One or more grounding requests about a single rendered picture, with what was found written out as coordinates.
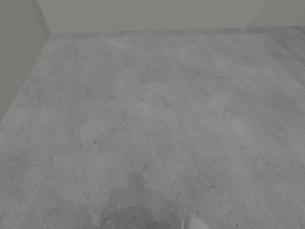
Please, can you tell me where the right robot thigh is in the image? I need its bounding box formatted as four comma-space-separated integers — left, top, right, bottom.
179, 216, 210, 229

